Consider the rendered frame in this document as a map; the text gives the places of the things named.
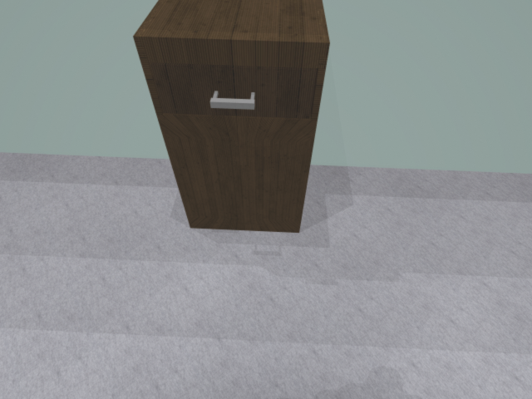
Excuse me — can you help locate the drawer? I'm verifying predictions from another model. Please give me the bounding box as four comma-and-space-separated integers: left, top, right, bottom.
150, 62, 317, 119

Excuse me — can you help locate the cabinet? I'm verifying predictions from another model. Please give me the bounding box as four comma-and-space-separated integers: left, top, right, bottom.
133, 0, 330, 233

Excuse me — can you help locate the handle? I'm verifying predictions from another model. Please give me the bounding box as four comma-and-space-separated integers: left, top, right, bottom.
210, 91, 255, 110

